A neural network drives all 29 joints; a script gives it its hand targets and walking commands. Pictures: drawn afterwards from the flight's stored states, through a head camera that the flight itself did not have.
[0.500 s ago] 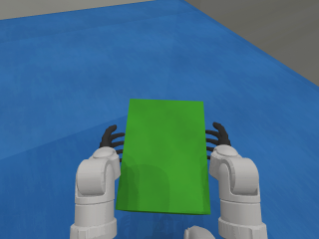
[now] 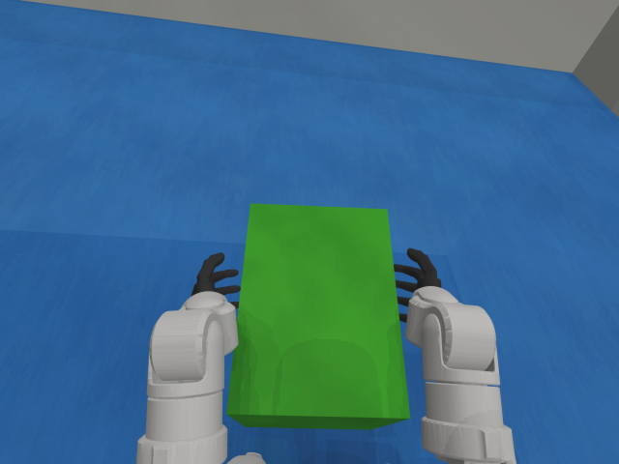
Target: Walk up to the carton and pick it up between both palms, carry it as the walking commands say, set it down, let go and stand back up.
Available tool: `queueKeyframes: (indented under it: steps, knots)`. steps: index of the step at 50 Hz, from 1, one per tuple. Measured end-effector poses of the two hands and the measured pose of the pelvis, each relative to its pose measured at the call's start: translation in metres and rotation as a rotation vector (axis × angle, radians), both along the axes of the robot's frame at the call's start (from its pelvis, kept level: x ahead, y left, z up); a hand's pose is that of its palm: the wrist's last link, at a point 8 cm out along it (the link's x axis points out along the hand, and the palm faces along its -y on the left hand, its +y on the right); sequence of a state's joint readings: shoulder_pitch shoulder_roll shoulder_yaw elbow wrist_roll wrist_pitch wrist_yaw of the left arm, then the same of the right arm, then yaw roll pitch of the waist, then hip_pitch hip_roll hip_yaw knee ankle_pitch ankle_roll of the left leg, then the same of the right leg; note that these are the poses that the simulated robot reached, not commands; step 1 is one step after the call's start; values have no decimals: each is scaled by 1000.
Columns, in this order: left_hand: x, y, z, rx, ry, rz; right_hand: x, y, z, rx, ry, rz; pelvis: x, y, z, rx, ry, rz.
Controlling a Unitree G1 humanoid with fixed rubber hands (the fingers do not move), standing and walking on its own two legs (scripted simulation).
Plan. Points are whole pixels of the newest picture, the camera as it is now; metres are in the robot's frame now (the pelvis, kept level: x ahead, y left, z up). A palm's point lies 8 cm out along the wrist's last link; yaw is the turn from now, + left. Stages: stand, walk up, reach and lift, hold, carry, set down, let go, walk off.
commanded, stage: carry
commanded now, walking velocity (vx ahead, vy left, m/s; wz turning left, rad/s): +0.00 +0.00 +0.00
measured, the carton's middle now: (313, 322) +0.33 +0.03 -0.01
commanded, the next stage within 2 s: none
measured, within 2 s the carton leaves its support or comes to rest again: neither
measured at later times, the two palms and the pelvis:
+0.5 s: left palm (9, 296) +0.23 +0.33 +0.13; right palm (289, 337) +0.22 +0.07 +0.15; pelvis -0.07 +0.20 +0.01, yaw +2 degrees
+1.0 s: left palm out of the picture +0.08 +0.40 +0.10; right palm out of the picture +0.06 +0.14 +0.10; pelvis -0.24 +0.29 +0.01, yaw +1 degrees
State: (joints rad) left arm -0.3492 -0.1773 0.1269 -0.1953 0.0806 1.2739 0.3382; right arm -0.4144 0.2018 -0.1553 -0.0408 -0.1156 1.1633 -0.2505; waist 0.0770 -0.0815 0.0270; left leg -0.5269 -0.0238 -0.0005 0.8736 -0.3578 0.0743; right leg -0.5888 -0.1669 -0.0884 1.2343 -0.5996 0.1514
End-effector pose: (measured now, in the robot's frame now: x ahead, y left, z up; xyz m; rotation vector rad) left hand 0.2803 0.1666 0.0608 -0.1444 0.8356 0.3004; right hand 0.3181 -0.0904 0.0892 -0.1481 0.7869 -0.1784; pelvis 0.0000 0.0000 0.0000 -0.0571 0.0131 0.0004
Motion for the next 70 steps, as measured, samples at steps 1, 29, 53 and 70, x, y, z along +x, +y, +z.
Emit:
queueKeyframes:
  steps: [1, 29, 53, 70]
  knots:
    - [0, 9, 2, 8, 5, 6, 0, 8, -2, 9, 5, 4, -1, 9, 1, 0, 4, -2]
    - [-87, 204, 44, 26, -71, -115, -113, 201, 46, -21, -66, -87, -85, 217, 11, 11, -82, 2]
    - [-227, 245, 36, 59, -84, -190, -283, 241, 19, 71, -80, -231, -261, 298, 7, 39, -34, -2]
    - [-407, 287, 34, 86, -16, -71, -437, 282, 4, 89, -9, -112, -425, 316, 13, 31, -41, -15]
